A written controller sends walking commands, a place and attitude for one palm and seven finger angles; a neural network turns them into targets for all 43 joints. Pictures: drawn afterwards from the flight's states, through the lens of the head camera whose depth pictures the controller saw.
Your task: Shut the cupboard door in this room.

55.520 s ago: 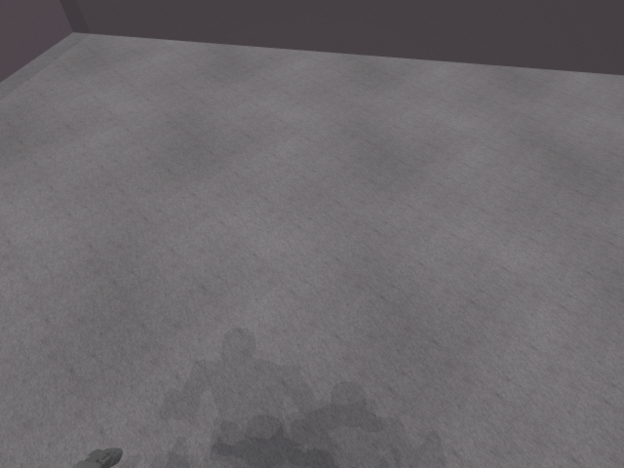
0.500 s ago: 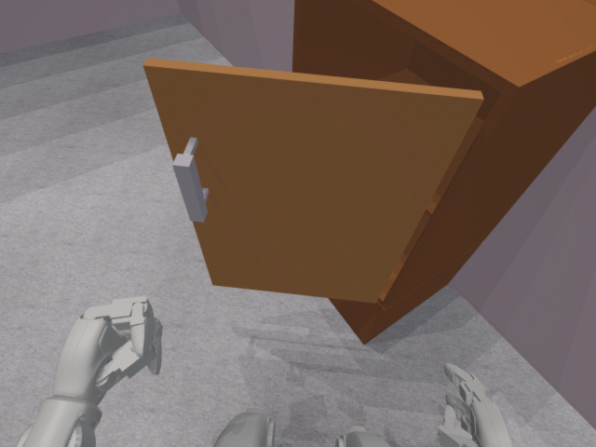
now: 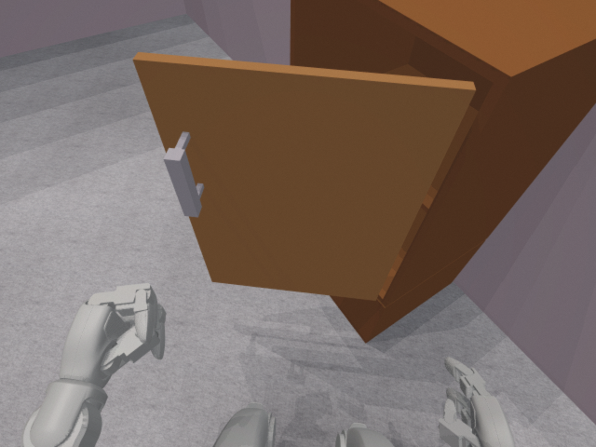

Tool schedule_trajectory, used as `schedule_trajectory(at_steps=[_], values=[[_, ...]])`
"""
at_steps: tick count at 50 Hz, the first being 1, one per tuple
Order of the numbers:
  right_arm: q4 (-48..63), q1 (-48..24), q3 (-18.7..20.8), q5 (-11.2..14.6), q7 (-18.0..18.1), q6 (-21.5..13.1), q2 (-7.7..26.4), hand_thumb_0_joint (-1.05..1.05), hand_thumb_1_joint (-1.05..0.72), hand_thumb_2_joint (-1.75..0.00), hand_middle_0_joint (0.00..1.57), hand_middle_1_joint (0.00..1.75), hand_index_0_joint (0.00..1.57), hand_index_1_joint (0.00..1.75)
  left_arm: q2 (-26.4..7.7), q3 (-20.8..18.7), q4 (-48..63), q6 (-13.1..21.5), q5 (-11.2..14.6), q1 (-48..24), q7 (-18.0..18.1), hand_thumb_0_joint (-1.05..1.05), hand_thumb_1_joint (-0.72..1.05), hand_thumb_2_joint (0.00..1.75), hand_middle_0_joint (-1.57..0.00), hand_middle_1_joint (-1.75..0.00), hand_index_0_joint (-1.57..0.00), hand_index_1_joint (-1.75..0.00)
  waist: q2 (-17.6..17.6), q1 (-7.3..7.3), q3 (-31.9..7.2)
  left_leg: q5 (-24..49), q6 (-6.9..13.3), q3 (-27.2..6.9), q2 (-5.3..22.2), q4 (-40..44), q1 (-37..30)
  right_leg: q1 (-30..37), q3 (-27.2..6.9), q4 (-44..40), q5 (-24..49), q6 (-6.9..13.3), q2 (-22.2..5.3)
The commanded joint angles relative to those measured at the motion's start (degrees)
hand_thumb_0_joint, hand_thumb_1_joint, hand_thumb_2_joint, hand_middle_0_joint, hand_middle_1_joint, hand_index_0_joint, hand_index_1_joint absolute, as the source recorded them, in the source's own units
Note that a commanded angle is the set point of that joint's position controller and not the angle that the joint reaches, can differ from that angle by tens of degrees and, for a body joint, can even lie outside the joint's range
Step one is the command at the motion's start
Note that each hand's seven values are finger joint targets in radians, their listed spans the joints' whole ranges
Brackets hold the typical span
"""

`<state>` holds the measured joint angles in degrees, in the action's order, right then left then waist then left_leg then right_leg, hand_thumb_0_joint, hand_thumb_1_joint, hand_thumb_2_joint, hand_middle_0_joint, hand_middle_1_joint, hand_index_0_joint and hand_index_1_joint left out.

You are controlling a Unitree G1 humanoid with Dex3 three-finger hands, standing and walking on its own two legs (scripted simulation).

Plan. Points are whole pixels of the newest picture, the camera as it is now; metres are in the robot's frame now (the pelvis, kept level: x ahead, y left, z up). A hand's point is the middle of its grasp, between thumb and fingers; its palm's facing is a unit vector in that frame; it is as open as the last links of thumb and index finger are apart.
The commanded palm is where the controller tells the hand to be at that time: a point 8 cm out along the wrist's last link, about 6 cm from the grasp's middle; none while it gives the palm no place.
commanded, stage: bring the fist close to the handle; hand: left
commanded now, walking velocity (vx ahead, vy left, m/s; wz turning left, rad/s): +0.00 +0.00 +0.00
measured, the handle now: (188, 175) +0.49 +0.21 +0.06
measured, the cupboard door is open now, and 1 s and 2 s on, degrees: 50 50 43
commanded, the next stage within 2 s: push the door shut along its arc in 1.24 s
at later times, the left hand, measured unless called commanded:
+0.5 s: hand (175, 266) +0.33 +0.19 +0.06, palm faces -0.05 -1.00 -0.02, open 3.1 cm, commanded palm +0.31 +0.24 +0.06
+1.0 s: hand (200, 224) +0.39 +0.17 +0.06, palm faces -0.04 -1.00 -0.03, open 3.1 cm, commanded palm +0.36 +0.22 +0.06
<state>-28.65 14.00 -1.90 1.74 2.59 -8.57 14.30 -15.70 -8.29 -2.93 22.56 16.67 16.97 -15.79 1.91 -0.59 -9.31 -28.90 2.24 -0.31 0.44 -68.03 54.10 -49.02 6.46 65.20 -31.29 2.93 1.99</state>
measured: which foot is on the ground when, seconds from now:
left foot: down 0.00-1.00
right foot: down 0.00-1.00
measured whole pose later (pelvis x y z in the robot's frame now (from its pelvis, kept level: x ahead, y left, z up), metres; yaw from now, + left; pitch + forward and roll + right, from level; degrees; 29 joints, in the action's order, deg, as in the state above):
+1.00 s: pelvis +0.00 +0.01 +0.01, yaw -2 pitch +17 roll -2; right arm -34.7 17.1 -0.7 1.7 0.3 -2.7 15.0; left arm -16.0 -11.6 -38.2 24.2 11.5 -20.5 -11.8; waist 1.5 2.7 -8.6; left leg -26.9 2.9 2.5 0.4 -63.2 53.7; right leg -50.3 3.5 61.9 -29.0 2.1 1.9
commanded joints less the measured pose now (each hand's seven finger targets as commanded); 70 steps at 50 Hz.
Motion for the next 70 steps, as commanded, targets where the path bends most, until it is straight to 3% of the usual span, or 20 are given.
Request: schedule_trajectory(at_steps=[1,9,16,23,27,29,31,32,38,39,42,47,49,53,56,59,61,65,68,70], values=[[7.5,-1.6,3.4,0.2,0.7,-2.9,7.7,0.00,-0.90,-0.90,0.20,0.30,0.20,0.30,-7.0,-3.8,10.5,3.1,1.1,-12.5,-0.4,0.00,0.90,0.90,-1.30,-1.50,-1.30,-1.50,2.3,1.79,-12.7,10.6,-0.5,-3.0,-0.3,10.2,-10.3,7.2,-7.5,-11.7,9.7,-1.0,-0.5],[6.5,-0.8,3.4,0.3,0.5,-1.7,8.2,0.00,-0.90,-0.90,0.20,0.30,0.20,0.30,-9.9,-7.7,2.2,0.5,1.1,-17.9,0.0,0.00,0.90,0.90,-1.30,-1.50,-1.30,-1.50,-0.2,0.83,-12.6,12.7,-0.6,-2.5,-0.3,11.1,-9.5,10.3,-8.0,-12.3,13.2,-1.3,-0.8],[5.0,-0.5,3.7,0.3,0.2,-0.9,8.4,0.00,-0.90,-0.90,0.20,0.30,0.20,0.30,-8.4,-5.8,-2.6,2.5,-0.1,-27.9,0.5,0.00,0.90,0.90,-1.30,-1.50,-1.30,-1.50,0.7,2.09,-13.6,13.1,-0.6,-2.4,-0.1,11.8,-11.6,8.1,-7.1,-11.6,14.6,-1.3,-0.8],[3.4,0.5,4.1,0.3,-0.1,-0.4,9.0,0.00,-0.90,-0.90,0.20,0.30,0.20,0.30,-8.6,-5.3,-6.6,3.3,-1.0,-34.9,0.9,0.00,0.90,0.90,-1.30,-1.50,-1.30,-1.50,2.8,2.05,-15.9,14.4,-1.1,-3.4,0.3,13.3,-15.9,6.0,-5.5,-10.9,15.1,-0.9,-0.5],[2.3,1.3,4.2,0.2,-0.2,0.2,9.1,0.00,-0.90,-0.90,0.20,0.30,0.20,0.30,-7.6,-4.4,-10.8,3.1,-2.0,-40.4,2.3,0.00,0.90,0.90,-1.30,-1.50,-1.30,-1.50,1.1,3.10,-15.6,14.6,-1.1,-3.6,0.5,13.4,-16.5,4.7,-5.1,-11.0,15.5,-1.1,-0.4],[1.9,1.9,4.4,0.0,-0.2,0.6,9.5,0.00,-0.90,-0.90,0.20,0.30,0.20,0.30,-10.0,-6.7,-12.3,3.3,-2.7,-41.5,3.1,0.00,0.90,0.90,-1.30,-1.50,-1.30,-1.50,1.7,2.21,-17.0,16.0,-1.2,-3.8,0.6,13.4,-17.2,5.1,-5.0,-10.5,16.4,-0.8,-0.2],[2.1,1.9,4.3,0.1,-0.7,1.0,9.1,0.00,-0.90,-0.90,0.20,0.30,0.20,0.30,-7.2,-4.1,-12.7,3.5,-3.0,-43.6,3.3,0.00,0.90,0.90,-1.30,-1.50,-1.30,-1.50,2.7,2.67,-18.0,17.8,-1.5,-4.0,0.7,13.8,-19.4,4.6,-4.5,-10.4,17.3,-0.8,-0.4],[1.7,2.2,4.5,0.0,-0.7,1.1,9.3,0.00,-0.90,-0.90,0.20,0.30,0.20,0.30,-8.0,-4.9,-13.6,3.8,-3.2,-44.5,3.7,0.00,0.90,0.90,-1.30,-1.50,-1.30,-1.50,1.8,2.65,-18.4,18.0,-1.6,-4.1,0.8,13.7,-19.7,4.6,-4.6,-10.5,17.4,-0.9,-0.3],[0.7,3.1,4.3,0.0,-1.0,2.5,9.5,0.00,-0.90,-0.90,0.20,0.30,0.20,0.30,-8.8,-5.2,-21.3,4.3,-4.4,-52.7,4.3,0.00,0.90,0.90,-1.30,-1.50,-1.30,-1.50,-0.1,4.04,-15.8,14.1,-1.2,-3.7,0.6,13.6,-16.5,3.5,-5.1,-11.2,15.2,-1.1,-0.3],[0.5,3.6,4.4,-0.1,-0.8,2.6,9.7,0.00,-0.90,-0.90,0.20,0.30,0.20,0.30,-10.4,-6.2,-21.5,4.8,-4.7,-54.1,4.5,0.00,0.90,0.90,-1.30,-1.50,-1.30,-1.50,0.3,3.63,-17.1,14.8,-1.1,-3.7,0.6,13.2,-16.7,4.1,-5.3,-10.8,15.7,-0.9,-0.2],[0.1,3.9,4.5,-0.1,-1.1,2.8,9.5,0.00,-0.90,-0.90,0.20,0.30,0.20,0.30,-8.7,-4.9,-22.7,5.6,-4.9,-56.4,4.5,0.00,0.90,0.90,-1.30,-1.50,-1.30,-1.50,2.7,3.92,-19.2,17.2,-1.5,-3.9,0.7,13.1,-19.6,3.0,-4.9,-10.5,17.2,-0.9,-0.3],[0.8,4.3,4.7,0.0,-1.8,3.7,9.4,0.00,-0.90,-0.90,0.20,0.30,0.20,0.30,-8.8,-5.7,-23.9,5.8,-4.5,-52.0,3.9,0.00,0.90,0.90,-1.30,-1.50,-1.30,-1.50,1.0,2.66,-20.2,18.4,-1.1,-2.8,0.4,13.4,-18.2,6.5,-5.5,-11.0,19.4,-1.0,-0.3],[1.3,4.5,4.9,0.0,-1.8,4.0,9.6,0.00,-0.90,-0.90,0.20,0.30,0.20,0.30,-10.8,-7.7,-23.2,6.0,-4.2,-48.9,3.9,0.00,0.90,0.90,-1.30,-1.50,-1.30,-1.50,-0.1,1.84,-20.8,19.5,-0.9,-2.4,0.3,13.3,-17.5,8.5,-5.7,-11.0,20.9,-1.0,-0.2],[1.1,4.0,4.8,0.1,-1.8,4.5,9.0,0.00,-0.90,-0.90,0.20,0.30,0.20,0.30,-9.3,-6.6,-21.9,6.7,-4.0,-50.8,4.3,0.00,0.90,0.90,-1.30,-1.50,-1.30,-1.50,-0.5,2.97,-17.8,16.6,-0.6,-1.6,0.1,13.4,-15.5,8.0,-6.4,-11.9,19.6,-1.4,-0.4],[0.4,3.9,4.7,0.1,-1.2,4.5,9.1,0.00,-0.90,-0.90,0.20,0.30,0.20,0.30,-11.2,-7.8,-24.1,7.3,-4.1,-53.6,4.1,0.00,0.90,0.90,-1.30,-1.50,-1.30,-1.50,-2.6,3.89,-15.9,13.3,-0.2,-1.2,-0.1,12.8,-12.3,8.1,-7.5,-12.6,17.3,-1.8,-0.6],[-0.1,3.8,4.7,0.1,-0.8,4.3,9.4,0.00,-0.90,-0.90,0.20,0.30,0.20,0.30,-13.8,-9.3,-23.3,8.4,-4.2,-56.0,3.4,0.00,0.90,0.90,-1.30,-1.50,-1.30,-1.50,0.9,3.33,-18.6,13.8,-0.3,-1.4,-0.1,12.2,-14.0,8.3,-7.9,-12.0,17.3,-1.4,-0.5],[-0.2,3.5,4.6,0.2,-0.8,4.1,9.2,0.00,-0.90,-0.90,0.20,0.30,0.20,0.30,-11.8,-7.3,-23.8,8.6,-3.8,-56.9,2.3,0.00,0.90,0.90,-1.30,-1.50,-1.30,-1.50,2.3,3.55,-19.1,14.0,-0.5,-1.9,0.0,12.5,-15.3,7.3,-7.4,-11.9,17.2,-1.3,-0.6],[-0.5,3.9,4.6,0.4,-0.7,4.0,9.4,0.00,-0.90,-0.90,0.20,0.30,0.20,0.30,-11.1,-7.0,-27.6,7.0,-3.1,-55.8,1.2,0.00,0.90,0.90,-1.30,-1.50,-1.30,-1.50,-0.4,3.93,-18.3,14.0,-0.3,-2.0,0.1,12.2,-14.3,7.2,-7.3,-12.2,17.5,-1.5,-0.6],[-0.1,3.7,4.5,0.5,-0.8,4.2,9.4,0.00,-0.90,-0.90,0.20,0.30,0.20,0.30,-11.8,-7.1,-27.3,6.6,-3.2,-55.9,0.7,0.00,0.90,0.90,-1.30,-1.50,-1.30,-1.50,0.0,3.41,-18.9,14.3,-0.3,-1.8,-0.1,12.3,-13.7,8.5,-7.6,-12.1,18.0,-1.4,-0.8],[-0.4,4.0,4.4,0.6,-0.7,4.3,9.5,0.00,-0.90,-0.90,0.20,0.30,0.20,0.30,-12.4,-6.9,-28.1,6.5,-3.6,-58.7,0.3,0.00,0.90,0.90,-1.30,-1.50,-1.30,-1.50,1.0,4.32,-18.3,14.9,-0.3,-2.1,0.1,11.9,-14.4,6.7,-7.2,-11.7,18.5,-1.3,-0.7]])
